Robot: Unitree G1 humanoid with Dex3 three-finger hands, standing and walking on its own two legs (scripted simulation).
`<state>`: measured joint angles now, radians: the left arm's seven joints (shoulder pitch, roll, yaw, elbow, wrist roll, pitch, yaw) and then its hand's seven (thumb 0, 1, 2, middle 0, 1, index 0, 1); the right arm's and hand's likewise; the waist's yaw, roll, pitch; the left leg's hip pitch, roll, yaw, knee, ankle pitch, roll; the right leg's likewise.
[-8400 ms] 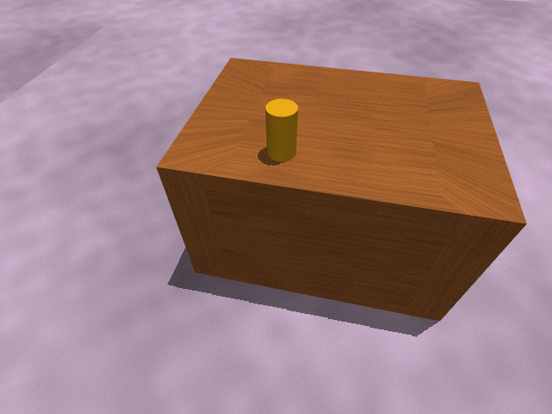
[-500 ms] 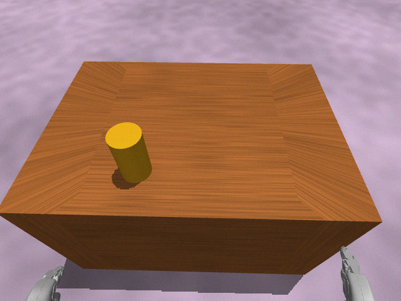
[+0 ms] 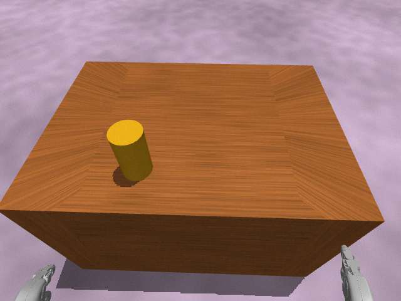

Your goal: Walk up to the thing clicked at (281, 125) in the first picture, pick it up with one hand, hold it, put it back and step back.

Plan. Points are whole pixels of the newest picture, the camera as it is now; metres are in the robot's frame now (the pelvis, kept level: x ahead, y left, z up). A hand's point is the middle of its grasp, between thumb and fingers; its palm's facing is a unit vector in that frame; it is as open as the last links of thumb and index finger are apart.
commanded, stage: go down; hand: left
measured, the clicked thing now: (132, 151) +0.51 +0.20 -0.04
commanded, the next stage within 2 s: none
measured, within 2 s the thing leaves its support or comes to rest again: neither
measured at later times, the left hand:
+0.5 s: hand (49, 237) +0.26 +0.31 +0.00, palm faces +0.18 -0.95 -0.28, open 17.5 cm
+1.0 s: hand (35, 186) +0.35 +0.35 +0.04, palm faces +0.18 -0.97 -0.13, open 17.6 cm
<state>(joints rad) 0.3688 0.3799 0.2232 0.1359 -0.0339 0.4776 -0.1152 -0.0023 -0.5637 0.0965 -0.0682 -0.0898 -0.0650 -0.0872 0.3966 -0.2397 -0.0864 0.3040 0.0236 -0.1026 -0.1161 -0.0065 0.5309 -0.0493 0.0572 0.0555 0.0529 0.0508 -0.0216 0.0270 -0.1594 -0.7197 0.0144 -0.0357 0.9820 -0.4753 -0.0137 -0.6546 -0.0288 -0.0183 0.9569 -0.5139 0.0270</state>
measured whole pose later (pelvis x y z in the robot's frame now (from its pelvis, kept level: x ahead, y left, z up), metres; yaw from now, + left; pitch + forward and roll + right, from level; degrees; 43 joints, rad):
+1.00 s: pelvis -0.01 +0.00 +0.00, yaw -1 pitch +14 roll -2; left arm -0.41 0.70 0.52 0.93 -0.10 -0.01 -0.41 -0.01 -0.60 0.09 -0.06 -0.09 -0.06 -0.09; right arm 0.32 -0.24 0.00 0.43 0.02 -0.17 -0.09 -0.01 0.50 -0.06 0.06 0.06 0.05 0.05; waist -0.07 -0.01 -0.13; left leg -0.78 0.03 -0.03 0.96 -0.44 -0.01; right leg -0.71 -0.01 -0.01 0.91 -0.46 0.03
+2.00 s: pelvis -0.01 +0.01 -0.01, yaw -2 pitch +19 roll -4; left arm -0.64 0.87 0.65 1.15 -0.10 -0.16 -0.50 -0.01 -0.60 0.07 -0.06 -0.08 -0.06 -0.08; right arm 0.30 -0.26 0.00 0.34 0.00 -0.13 -0.05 0.00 0.49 -0.07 0.06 0.06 0.05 0.05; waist -0.14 -0.02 -0.14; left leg -0.90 0.05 -0.05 1.03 -0.46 -0.01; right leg -0.81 0.01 -0.02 0.94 -0.46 0.03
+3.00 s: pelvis -0.01 +0.02 -0.02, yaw -2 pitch +21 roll -4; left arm -0.65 0.89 0.72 1.16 -0.17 -0.26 -0.53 -0.01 -0.55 0.07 -0.05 -0.07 -0.05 -0.07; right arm 0.34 -0.28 0.01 0.23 -0.01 -0.13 -0.03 0.00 0.50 -0.06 0.06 0.06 0.05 0.05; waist -0.16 -0.02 -0.15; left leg -0.96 0.05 -0.05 1.09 -0.48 0.00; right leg -0.87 0.01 -0.03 0.99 -0.48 0.04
